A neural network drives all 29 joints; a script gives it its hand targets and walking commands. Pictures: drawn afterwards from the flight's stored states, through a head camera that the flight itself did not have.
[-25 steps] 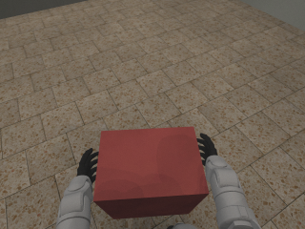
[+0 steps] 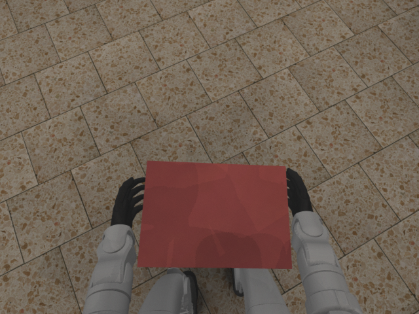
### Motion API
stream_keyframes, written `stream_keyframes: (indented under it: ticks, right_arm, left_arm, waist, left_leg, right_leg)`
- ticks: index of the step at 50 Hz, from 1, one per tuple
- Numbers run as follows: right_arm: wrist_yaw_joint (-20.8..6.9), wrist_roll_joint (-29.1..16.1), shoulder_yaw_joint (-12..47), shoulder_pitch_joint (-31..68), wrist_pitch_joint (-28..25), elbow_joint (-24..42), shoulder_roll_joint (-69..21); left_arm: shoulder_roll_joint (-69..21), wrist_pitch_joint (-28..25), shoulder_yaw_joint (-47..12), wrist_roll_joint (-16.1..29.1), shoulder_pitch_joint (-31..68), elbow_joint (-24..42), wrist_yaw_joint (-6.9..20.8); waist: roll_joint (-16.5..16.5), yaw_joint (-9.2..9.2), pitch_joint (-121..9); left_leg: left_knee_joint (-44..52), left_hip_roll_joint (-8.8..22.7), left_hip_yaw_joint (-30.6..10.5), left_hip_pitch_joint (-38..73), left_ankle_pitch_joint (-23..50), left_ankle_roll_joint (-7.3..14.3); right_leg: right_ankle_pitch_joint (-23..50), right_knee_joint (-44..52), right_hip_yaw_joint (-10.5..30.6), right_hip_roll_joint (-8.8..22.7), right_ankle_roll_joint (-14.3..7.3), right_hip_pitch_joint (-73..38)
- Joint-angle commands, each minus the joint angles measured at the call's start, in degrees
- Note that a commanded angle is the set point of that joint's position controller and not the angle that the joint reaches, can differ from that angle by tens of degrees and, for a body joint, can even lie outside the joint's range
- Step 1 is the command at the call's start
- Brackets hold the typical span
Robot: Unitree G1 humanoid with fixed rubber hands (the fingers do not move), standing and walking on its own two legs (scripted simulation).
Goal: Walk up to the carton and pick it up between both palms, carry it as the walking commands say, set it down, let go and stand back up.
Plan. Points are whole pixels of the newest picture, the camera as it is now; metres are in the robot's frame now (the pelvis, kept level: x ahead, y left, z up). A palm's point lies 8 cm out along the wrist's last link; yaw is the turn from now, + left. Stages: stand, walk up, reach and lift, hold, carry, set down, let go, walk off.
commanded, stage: set down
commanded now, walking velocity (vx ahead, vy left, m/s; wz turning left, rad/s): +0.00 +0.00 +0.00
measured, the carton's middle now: (210, 217) +0.29 +0.00 -0.18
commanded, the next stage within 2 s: none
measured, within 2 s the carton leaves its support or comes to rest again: neither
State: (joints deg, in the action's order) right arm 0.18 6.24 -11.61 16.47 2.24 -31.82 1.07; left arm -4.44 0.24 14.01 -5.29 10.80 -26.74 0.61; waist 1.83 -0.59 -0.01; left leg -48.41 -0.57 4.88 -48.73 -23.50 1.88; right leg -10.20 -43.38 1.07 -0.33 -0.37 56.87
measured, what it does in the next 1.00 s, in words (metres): lowers itself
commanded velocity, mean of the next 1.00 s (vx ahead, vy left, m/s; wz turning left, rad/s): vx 0.00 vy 0.00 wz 0.00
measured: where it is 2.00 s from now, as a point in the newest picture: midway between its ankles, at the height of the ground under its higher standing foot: (214, 293)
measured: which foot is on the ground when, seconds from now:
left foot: down 0.00-1.00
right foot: down 0.00-1.00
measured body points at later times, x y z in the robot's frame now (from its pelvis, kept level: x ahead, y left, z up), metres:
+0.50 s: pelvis -0.06 -0.03 -0.07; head +0.20 -0.05 +0.30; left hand +0.32 +0.16 -0.19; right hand +0.33 -0.20 -0.21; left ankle -0.02 +0.09 -0.69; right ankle +0.09 -0.11 -0.69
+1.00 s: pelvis -0.08 -0.02 -0.14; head +0.22 -0.03 +0.20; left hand +0.35 +0.17 -0.28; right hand +0.36 -0.19 -0.29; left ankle -0.02 +0.09 -0.69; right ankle +0.09 -0.11 -0.69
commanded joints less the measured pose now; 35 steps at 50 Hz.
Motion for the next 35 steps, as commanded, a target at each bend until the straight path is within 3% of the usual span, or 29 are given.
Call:
stream_keyframes:
  ticks: [1, 2, 4, 8, 11, 13, 17, 20, 28, 35]
  right_arm:
    - [3.3, -6.2, 22.6, 12.9, -9.2, 8.5, -9.2]
    - [4.4, -6.8, 21.3, 12.9, -9.4, 6.9, -5.9]
    - [5.9, -8.7, 19.4, 16.1, -8.4, 5.1, -3.8]
    - [7.1, -12.0, 18.1, 23.0, -6.4, 2.5, -2.6]
    - [7.9, -13.5, 18.3, 27.6, -5.0, 1.8, -3.5]
    - [8.6, -13.4, 18.5, 29.8, -4.4, 2.0, -4.2]
    - [9.6, -13.7, 19.3, 34.3, -3.2, 3.2, -7.0]
    - [10.2, -14.0, 20.5, 37.3, -2.2, 4.6, -9.7]
    - [10.9, -14.7, 22.5, 45.7, -0.2, 7.1, -14.4]
    - [10.2, -13.7, 21.7, 50.1, 0.5, 3.9, -16.5]
  left_arm:
    - [-5.4, -7.7, -25.2, 8.7, 23.3, 3.5, -3.6]
    - [-1.3, -8.2, -23.4, 8.5, 22.7, 2.5, -4.9]
    - [1.8, -7.7, -21.7, 8.9, 24.0, -0.2, -6.2]
    - [4.7, -6.5, -20.0, 11.0, 32.1, 0.0, -6.7]
    - [5.7, -5.6, -20.1, 12.8, 37.6, -0.6, -5.9]
    - [6.0, -5.4, -20.3, 13.6, 39.9, -1.8, -5.1]
    - [5.7, -4.8, -20.2, 14.4, 43.5, -3.3, -3.7]
    - [6.0, -4.8, -20.1, 14.7, 47.1, -2.7, -2.7]
    - [3.9, -3.4, -20.5, 15.6, 54.7, -2.8, -0.8]
    - [-0.6, -2.3, -21.1, 15.4, 59.2, -4.1, -0.6]
  waist:
    - [-4.0, -0.68, -44.6]
    - [-3.8, 0.27, -42.1]
    - [-3.2, 0.24, -36.4]
    - [-1.2, 0.62, -35.7]
    - [-0.8, 0.39, -38.3]
    - [-2.3, -0.15, -41.2]
    - [-4.2, 0.47, -46.7]
    - [-5.2, 1.89, -51.2]
    - [-6.5, 2.63, -55.9]
    - [-5.9, 1.37, -57.2]
  left_leg:
    - [-1.3, -5.8, -11.5, -5.3, 20.7, -0.9]
    - [-1.5, -5.6, -11.2, -6.0, 18.3, -0.7]
    - [-1.4, -4.9, -10.8, -7.8, 11.5, 0.2]
    - [-2.7, -4.4, -10.0, -9.5, 3.7, 1.0]
    - [-5.1, -4.6, -9.0, -12.5, 1.8, 1.3]
    - [-7.3, -4.9, -8.5, -14.4, 1.6, 1.5]
    - [-11.5, -5.1, -7.5, -18.5, 1.8, 1.6]
    - [-14.2, -5.3, -6.5, -21.6, 2.1, 1.6]
    - [-19.8, -5.4, -5.8, -29.3, 0.0, 1.6]
    - [-23.6, -5.8, -6.5, -34.3, -1.0, 1.0]
  right_leg:
    - [25.6, -13.2, 3.9, -3.5, -1.3, -36.3]
    - [22.6, -13.3, 3.9, -3.5, -1.4, -34.2]
    - [13.6, -12.6, 3.7, -3.4, -1.3, -30.3]
    - [2.6, -13.2, 3.7, -3.5, -1.8, -26.8]
    - [0.4, -14.2, 4.3, -3.5, -1.7, -27.3]
    - [0.0, -15.0, 4.6, -3.4, -1.3, -28.4]
    - [-0.5, -17.2, 5.9, -3.3, -0.6, -29.7]
    - [-0.3, -18.8, 7.1, -3.1, 0.0, -31.3]
    - [-4.4, -23.0, 8.2, -3.3, 0.3, -29.1]
    - [-4.5, -27.7, 7.2, -3.4, -0.3, -22.4]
